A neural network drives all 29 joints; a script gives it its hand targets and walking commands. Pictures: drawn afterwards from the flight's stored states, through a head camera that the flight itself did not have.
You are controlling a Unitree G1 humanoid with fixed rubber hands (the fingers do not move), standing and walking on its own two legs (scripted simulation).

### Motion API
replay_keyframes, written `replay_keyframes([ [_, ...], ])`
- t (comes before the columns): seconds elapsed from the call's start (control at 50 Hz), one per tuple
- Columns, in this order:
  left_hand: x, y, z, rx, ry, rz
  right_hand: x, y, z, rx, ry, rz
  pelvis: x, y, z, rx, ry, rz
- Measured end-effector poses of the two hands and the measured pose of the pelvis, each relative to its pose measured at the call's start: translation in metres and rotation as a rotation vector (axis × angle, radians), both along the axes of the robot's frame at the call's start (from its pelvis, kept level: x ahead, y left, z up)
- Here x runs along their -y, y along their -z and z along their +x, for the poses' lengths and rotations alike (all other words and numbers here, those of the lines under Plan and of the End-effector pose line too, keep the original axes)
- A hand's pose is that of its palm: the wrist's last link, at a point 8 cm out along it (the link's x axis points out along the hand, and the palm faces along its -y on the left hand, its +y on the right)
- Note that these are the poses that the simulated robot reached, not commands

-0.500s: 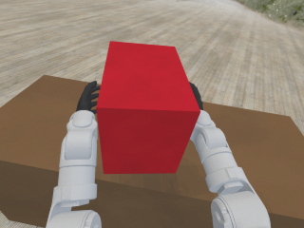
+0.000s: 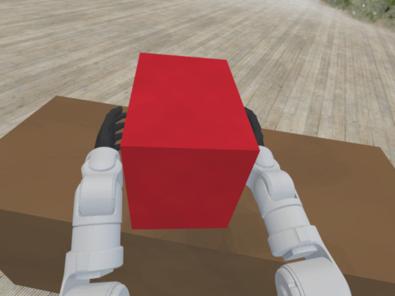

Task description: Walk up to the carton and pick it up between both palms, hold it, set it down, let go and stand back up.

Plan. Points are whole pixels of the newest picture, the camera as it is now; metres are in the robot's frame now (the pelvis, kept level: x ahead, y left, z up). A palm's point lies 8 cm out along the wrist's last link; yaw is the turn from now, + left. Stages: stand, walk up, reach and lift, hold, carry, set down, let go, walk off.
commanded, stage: hold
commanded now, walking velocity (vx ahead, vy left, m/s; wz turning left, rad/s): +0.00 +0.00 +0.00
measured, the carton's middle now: (182, 138) +0.39 +0.00 +0.18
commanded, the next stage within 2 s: none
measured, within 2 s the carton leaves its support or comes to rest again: neither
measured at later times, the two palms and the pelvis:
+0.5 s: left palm (107, 148) +0.35 +0.14 +0.18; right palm (251, 146) +0.36 -0.13 +0.18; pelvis +0.00 +0.00 +0.00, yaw +0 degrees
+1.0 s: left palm (109, 146) +0.36 +0.14 +0.18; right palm (252, 146) +0.36 -0.14 +0.18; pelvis +0.00 +0.00 +0.00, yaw +0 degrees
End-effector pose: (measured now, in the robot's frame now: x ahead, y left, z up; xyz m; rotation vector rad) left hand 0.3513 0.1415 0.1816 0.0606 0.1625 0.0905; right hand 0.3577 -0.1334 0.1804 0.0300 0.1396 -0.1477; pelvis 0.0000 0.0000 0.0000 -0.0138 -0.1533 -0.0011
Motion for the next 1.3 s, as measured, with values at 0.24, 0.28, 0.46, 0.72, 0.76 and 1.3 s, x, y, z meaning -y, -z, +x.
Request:
replay_keyframes([
  [0.24,0.0012,-0.001,0.0021,-0.008,0.001,-0.013,0.0012,-0.0002,0.0009,-0.006,0.003,-0.003,0.002,0.0001,-0.0025,-0.007,0.003,0.002],
  [0.28,0.001,0.0004,0.0028,-0.012,0.001,-0.012,0.001,0.001,0.0017,-0.01,0.002,-0.005,0.0023,0.0001,-0.0025,-0.009,0.003,0.002],
  [0.46,0.0001,0.0006,0.003,0.004,0.002,-0.006,0.0001,-0.0012,0.0026,0.007,-0.001,-0.01,0.0023,0.0001,-0.0001,-0.011,0.0,-0.001],
  [0.72,-0.0025,0.002,-0.0009,-0.003,0.002,-0.001,-0.0024,0.003,-0.0014,0.001,0.001,0.004,-0.0006,0.0003,-0.0012,-0.004,0.0,-0.001],
  [0.76,-0.002,0.0014,-0.0004,-0.003,0.002,0.002,-0.002,0.0038,-0.0012,0.001,0.002,0.006,-0.0009,0.0004,-0.0019,-0.005,0.001,-0.001],
  [1.3,0.0001,0.0031,0.0006,0.001,-0.003,-0.005,0.0002,0.0019,0.0018,0.008,-0.005,-0.007,0.0029,0.0001,0.0013,0.002,0.0,0.001],
])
